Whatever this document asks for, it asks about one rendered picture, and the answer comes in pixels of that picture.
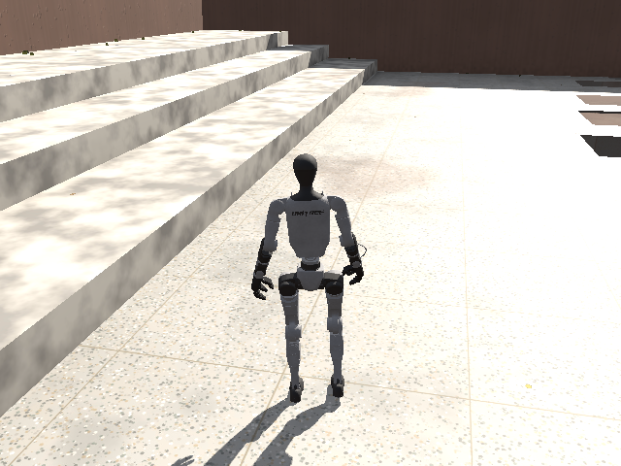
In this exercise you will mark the right robot forearm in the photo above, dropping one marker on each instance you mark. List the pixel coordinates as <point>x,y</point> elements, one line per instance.
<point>353,254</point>

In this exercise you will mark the robot right hand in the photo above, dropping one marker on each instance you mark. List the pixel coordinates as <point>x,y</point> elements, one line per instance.
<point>349,270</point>

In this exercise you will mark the robot left hand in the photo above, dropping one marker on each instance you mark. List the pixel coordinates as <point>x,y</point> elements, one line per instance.
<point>256,285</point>

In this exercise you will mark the robot right shin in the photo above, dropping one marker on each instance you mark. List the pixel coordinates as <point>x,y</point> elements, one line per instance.
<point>336,350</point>

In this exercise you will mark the robot left thigh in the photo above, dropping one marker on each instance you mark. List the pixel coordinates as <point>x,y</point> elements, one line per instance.
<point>289,296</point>

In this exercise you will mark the robot left upper arm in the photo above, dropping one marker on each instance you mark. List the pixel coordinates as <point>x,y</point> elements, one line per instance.
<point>277,207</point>

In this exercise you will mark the left robot forearm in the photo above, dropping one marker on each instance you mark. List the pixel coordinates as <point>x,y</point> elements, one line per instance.
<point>262,262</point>

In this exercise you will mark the robot right upper arm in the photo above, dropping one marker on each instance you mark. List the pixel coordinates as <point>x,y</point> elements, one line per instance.
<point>338,205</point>

